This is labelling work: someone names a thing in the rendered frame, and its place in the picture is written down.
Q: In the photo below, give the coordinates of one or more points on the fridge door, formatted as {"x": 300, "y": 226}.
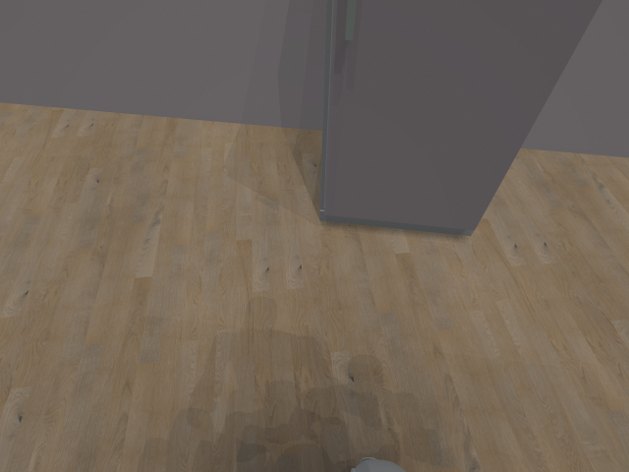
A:
{"x": 431, "y": 101}

